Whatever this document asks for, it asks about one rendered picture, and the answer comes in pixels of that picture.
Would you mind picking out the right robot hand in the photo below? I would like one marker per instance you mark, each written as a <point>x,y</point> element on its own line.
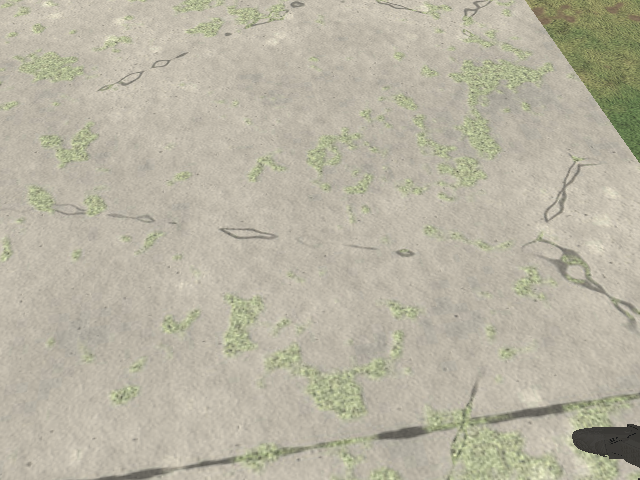
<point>616,442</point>

